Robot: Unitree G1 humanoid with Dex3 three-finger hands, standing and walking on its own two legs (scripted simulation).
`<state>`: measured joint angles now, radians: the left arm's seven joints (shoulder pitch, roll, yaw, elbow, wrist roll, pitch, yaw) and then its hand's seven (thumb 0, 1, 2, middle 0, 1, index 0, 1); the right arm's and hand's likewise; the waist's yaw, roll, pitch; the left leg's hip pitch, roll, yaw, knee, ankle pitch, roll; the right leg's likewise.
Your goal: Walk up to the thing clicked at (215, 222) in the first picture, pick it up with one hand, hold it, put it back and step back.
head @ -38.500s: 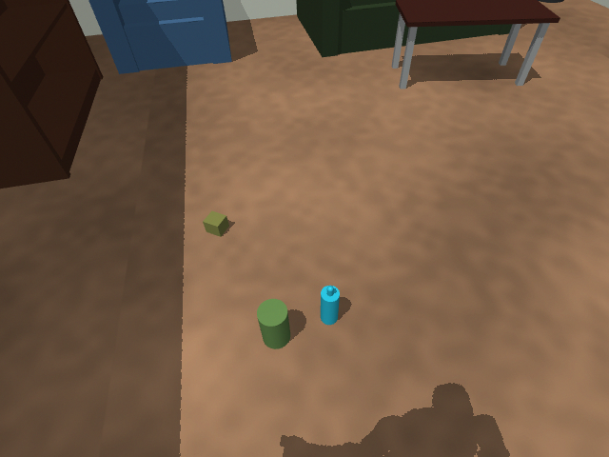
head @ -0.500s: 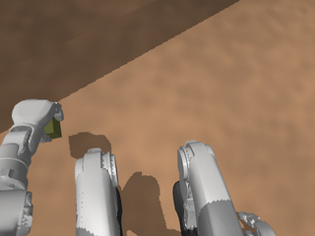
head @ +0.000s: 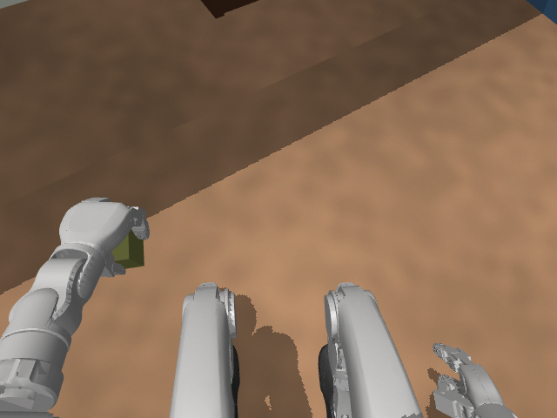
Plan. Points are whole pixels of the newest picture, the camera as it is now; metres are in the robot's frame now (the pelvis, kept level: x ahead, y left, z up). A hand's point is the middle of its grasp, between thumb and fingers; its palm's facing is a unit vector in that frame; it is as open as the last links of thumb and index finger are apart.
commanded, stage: lift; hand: left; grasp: from above
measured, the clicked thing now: (113, 242) +0.39 +0.30 -0.13
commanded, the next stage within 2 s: hold in 1.00 s
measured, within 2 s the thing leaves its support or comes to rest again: neither
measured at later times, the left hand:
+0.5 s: hand (52, 216) +0.34 +0.25 +0.11, palm faces -0.45 -0.06 -0.89, open 7.7 cm
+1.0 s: hand (32, 142) +0.36 +0.23 +0.20, palm faces -0.46 -0.06 -0.89, open 7.7 cm
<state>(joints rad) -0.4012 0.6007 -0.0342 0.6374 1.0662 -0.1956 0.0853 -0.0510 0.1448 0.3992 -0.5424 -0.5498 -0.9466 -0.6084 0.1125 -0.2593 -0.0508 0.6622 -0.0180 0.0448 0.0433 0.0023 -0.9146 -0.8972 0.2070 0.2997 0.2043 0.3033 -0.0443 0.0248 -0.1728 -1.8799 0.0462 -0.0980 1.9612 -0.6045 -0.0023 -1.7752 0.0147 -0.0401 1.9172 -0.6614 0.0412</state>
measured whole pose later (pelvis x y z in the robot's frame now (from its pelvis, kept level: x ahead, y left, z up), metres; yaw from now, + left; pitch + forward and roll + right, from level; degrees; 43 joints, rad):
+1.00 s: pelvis +0.07 +0.00 +0.26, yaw +3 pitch +9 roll -1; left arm -0.23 0.42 -0.19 0.67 1.02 -0.07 0.06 -0.05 0.08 0.43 -0.61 -0.51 -1.02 -0.57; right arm 0.23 -0.24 -0.04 0.71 0.05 0.01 -0.05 0.01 -0.91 -0.90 0.21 0.30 0.20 0.30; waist -0.04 0.03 -0.08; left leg -0.66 0.05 0.02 0.87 -0.37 -0.01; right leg -0.62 -0.01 0.02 0.86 -0.40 0.03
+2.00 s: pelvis +0.07 -0.01 +0.29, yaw +2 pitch +2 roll +0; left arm -0.18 0.44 -0.21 0.53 1.00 -0.10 -0.08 -0.05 0.12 0.41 -0.57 -0.53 -0.99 -0.55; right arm 0.18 -0.25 -0.03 0.67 0.06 0.07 -0.07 0.01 -0.91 -0.90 0.21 0.30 0.20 0.30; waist 0.00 0.05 -0.02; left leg -0.38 0.04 0.04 0.61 -0.26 -0.01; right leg -0.36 -0.01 0.04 0.62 -0.30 0.02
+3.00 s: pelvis +0.08 +0.00 +0.30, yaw +2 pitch +1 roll +0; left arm -0.18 0.44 -0.21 0.51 0.99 -0.11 -0.09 -0.05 0.13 0.41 -0.56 -0.54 -1.00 -0.54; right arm 0.16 -0.24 -0.02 0.68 0.07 0.10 -0.09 0.01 -0.91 -0.89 0.21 0.30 0.20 0.30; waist 0.01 0.05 0.00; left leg -0.29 0.03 0.05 0.51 -0.23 -0.01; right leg -0.26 -0.02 0.04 0.52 -0.27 0.02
